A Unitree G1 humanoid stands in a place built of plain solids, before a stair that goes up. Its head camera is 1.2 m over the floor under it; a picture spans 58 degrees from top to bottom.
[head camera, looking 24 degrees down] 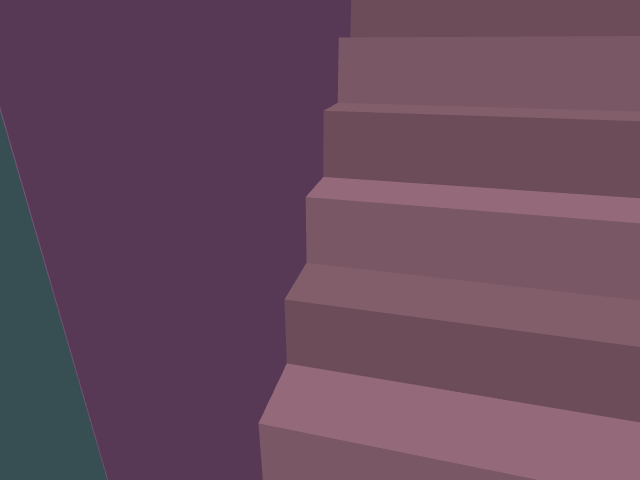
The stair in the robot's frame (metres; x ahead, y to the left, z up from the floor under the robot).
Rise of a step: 0.20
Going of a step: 0.21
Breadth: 1.33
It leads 14 degrees to the right of straight ahead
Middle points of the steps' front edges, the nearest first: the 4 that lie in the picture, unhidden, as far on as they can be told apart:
0.78 -0.55 0.62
0.99 -0.61 0.82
1.20 -0.66 1.03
1.40 -0.71 1.23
